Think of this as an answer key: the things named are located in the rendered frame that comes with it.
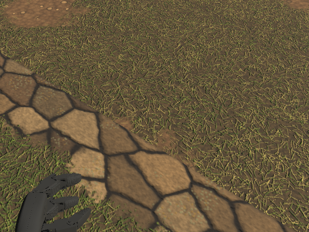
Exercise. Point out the left robot hand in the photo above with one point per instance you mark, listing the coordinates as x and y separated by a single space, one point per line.
39 206

